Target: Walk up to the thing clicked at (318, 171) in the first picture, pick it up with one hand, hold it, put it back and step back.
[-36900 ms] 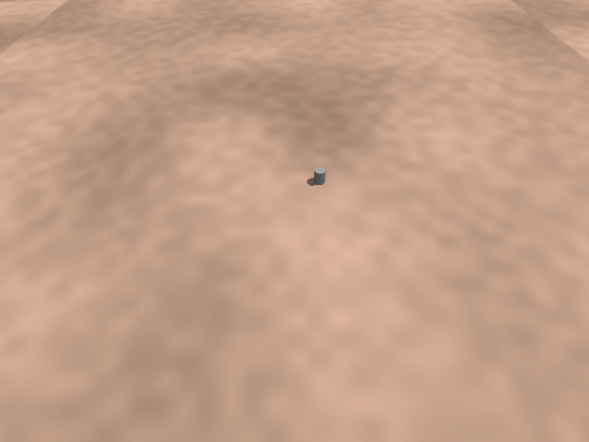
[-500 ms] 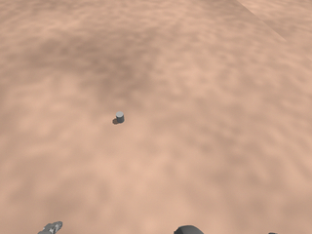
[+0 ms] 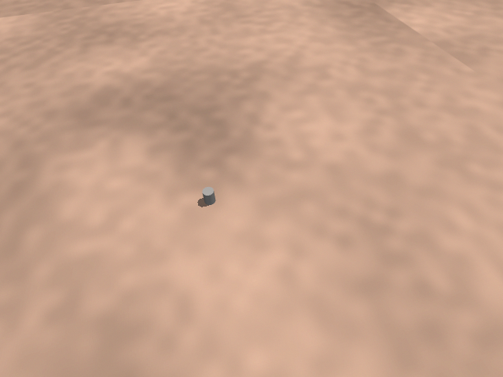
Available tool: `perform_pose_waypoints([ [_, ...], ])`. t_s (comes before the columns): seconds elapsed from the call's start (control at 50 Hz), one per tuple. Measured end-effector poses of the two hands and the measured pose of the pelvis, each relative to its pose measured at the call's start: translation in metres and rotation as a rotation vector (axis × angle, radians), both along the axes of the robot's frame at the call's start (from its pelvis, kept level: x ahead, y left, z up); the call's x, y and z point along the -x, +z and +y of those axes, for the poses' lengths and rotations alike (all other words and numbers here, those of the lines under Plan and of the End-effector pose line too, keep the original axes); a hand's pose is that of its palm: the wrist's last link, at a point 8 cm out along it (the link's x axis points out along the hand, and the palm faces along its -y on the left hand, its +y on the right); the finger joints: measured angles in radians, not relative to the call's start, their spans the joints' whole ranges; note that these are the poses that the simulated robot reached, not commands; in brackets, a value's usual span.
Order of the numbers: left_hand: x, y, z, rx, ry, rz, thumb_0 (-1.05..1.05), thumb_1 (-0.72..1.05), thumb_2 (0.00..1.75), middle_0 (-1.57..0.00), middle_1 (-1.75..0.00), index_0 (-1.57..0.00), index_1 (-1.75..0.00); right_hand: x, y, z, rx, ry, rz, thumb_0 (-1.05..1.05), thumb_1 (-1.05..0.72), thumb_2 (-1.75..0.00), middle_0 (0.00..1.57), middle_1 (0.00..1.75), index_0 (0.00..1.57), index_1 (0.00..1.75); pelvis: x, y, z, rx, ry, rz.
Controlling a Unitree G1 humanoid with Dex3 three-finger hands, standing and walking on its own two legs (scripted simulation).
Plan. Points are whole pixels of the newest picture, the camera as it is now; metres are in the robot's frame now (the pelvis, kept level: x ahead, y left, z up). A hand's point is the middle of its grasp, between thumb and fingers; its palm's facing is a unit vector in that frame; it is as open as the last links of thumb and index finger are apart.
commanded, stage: step back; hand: left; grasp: from above
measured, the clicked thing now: (209, 196) +1.05 +0.26 -0.73
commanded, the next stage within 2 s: stand in 0.54 s
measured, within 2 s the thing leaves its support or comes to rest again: neither
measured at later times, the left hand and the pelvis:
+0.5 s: hand out of the picture +0.13 +0.27 -0.15, palm faces +0.05 -0.93 -0.36, open 7.4 cm; pelvis +0.04 +0.01 +0.00, yaw +2 degrees
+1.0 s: hand out of the picture +0.14 +0.26 -0.14, palm faces +0.00 -0.94 -0.34, open 7.4 cm; pelvis +0.05 +0.01 +0.02, yaw +1 degrees
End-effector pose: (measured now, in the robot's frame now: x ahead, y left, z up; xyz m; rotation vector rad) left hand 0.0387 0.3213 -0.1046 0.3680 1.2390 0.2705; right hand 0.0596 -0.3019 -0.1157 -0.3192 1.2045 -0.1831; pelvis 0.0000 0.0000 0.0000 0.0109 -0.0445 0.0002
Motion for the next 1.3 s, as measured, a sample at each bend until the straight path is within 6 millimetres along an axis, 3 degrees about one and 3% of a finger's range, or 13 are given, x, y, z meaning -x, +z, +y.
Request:
perform_pose_waypoints([
  [0.14,-0.037,0.003,-0.008,0.009,-0.051,-0.069,0.01,0.9,0.9,-0.21,-0.3,-0.21,-0.3,0.004,0.003,-0.011,0.003,-0.039,-0.002,0.01,-0.9,-0.9,0.2,0.3,0.21,0.3,-0.01,0.0,-0.01,0.004,-0.009,-0.006],
  [0.26,-0.053,0.0,-0.027,0.009,-0.034,-0.119,0.01,0.9,0.9,-0.21,-0.3,-0.21,-0.3,-0.017,-0.009,-0.022,0.013,-0.032,0.011,0.01,-0.91,-0.9,0.2,0.3,0.21,0.3,-0.021,-0.006,-0.018,0.024,0.008,-0.012],
  [0.36,-0.063,0.002,-0.03,0.034,-0.02,-0.127,0.01,0.9,0.9,-0.21,-0.3,-0.21,-0.3,-0.035,-0.007,-0.017,0.013,0.002,0.022,0.01,-0.91,-0.9,0.2,0.3,0.21,0.3,-0.031,-0.002,-0.011,0.016,0.024,0.0],
  [0.6,-0.093,-0.011,-0.002,0.073,0.005,-0.078,0.01,0.9,0.9,-0.21,-0.3,-0.21,-0.3,-0.062,0.004,0.019,0.024,0.005,0.035,0.01,-0.91,-0.9,0.2,0.3,0.21,0.3,-0.054,0.002,0.013,0.013,0.022,0.009],
  [0.78,-0.102,-0.006,-0.007,0.09,-0.012,-0.055,0.01,0.9,0.9,-0.21,-0.3,-0.21,-0.3,-0.103,0.016,0.029,0.008,0.026,-0.056,0.01,-0.91,-0.9,0.2,0.3,0.21,0.3,-0.06,0.011,0.017,0.013,0.016,-0.001],
  [0.88,-0.1,0.0,-0.011,0.088,-0.021,-0.059,0.01,0.9,0.9,-0.21,-0.3,-0.21,-0.3,-0.115,0.02,0.028,0.0,0.032,-0.092,0.01,-0.91,-0.9,0.2,0.3,0.21,0.3,-0.058,0.014,0.015,0.013,0.017,-0.008],
  [1.04,-0.087,0.004,-0.014,0.08,-0.017,-0.05,0.01,0.9,0.9,-0.21,-0.3,-0.21,-0.3,-0.106,0.021,0.023,-0.008,0.031,-0.085,0.01,-0.91,-0.9,0.2,0.3,0.21,0.3,-0.05,0.017,0.01,0.011,0.017,-0.015],
  [1.3,-0.054,0.002,-0.019,0.075,-0.006,0.008,0.01,0.9,0.9,-0.21,-0.3,-0.21,-0.3,-0.054,0.012,0.01,-0.012,0.001,0.024,0.01,-0.91,-0.9,0.2,0.3,0.21,0.3,-0.037,0.017,0.002,0.01,0.021,-0.009],
])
